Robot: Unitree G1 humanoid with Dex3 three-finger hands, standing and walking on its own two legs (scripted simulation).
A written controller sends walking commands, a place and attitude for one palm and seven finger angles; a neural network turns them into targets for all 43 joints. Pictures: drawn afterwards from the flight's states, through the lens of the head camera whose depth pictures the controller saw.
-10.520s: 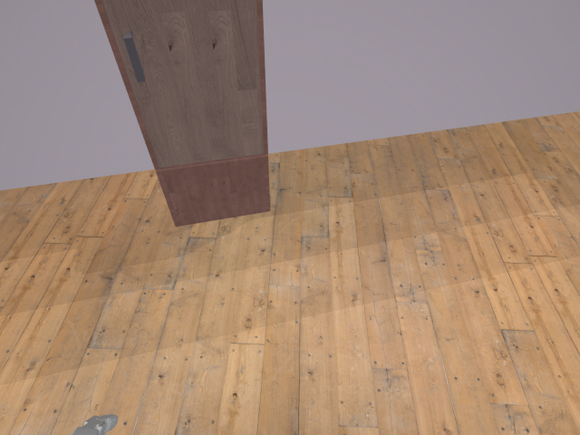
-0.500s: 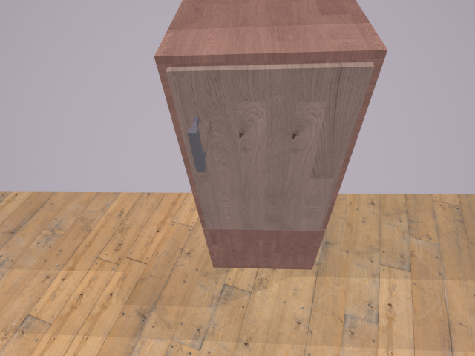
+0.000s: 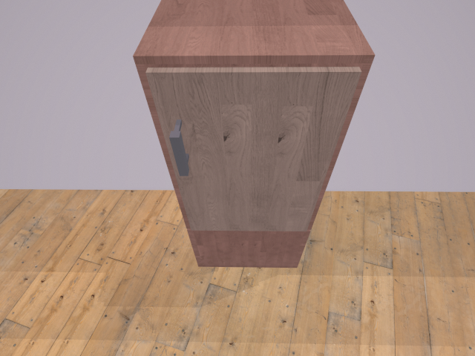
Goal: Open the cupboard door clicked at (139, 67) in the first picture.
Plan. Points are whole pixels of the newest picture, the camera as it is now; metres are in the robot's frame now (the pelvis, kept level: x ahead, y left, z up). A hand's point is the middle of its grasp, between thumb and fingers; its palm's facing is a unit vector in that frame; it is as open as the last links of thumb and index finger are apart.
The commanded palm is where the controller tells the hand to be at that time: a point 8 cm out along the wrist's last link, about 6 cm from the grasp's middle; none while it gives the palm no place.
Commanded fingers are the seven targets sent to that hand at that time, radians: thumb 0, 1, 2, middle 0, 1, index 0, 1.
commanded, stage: come to a stop and stand still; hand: left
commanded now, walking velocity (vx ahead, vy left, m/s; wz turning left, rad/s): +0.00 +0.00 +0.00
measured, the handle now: (181, 148) +0.52 +0.16 +0.02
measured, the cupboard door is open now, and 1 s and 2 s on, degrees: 0 0 0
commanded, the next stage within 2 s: look again from close up in 0.98 s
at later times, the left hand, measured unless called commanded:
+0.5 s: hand out of the picture +0.01 +0.13 -0.17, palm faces +0.03 -0.98 -0.22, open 7.3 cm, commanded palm none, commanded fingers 0.00 0.90 0.90 -0.20 -0.30 -0.20 -0.30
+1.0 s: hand out of the picture +0.01 +0.11 -0.17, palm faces +0.05 -0.97 -0.22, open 7.3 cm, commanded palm none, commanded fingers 0.00 0.90 0.90 -0.20 -0.30 -0.20 -0.30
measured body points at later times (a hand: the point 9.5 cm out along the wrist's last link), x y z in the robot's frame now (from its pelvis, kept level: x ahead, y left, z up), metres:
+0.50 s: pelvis +0.01 -0.04 +0.00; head +0.04 -0.06 +0.45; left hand +0.01 +0.18 -0.15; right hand +0.02 -0.26 -0.16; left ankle -0.04 +0.07 -0.74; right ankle -0.03 -0.13 -0.74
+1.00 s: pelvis +0.01 -0.07 +0.00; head +0.03 -0.08 +0.45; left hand +0.01 +0.16 -0.15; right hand +0.02 -0.29 -0.16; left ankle -0.04 +0.07 -0.74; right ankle -0.03 -0.13 -0.74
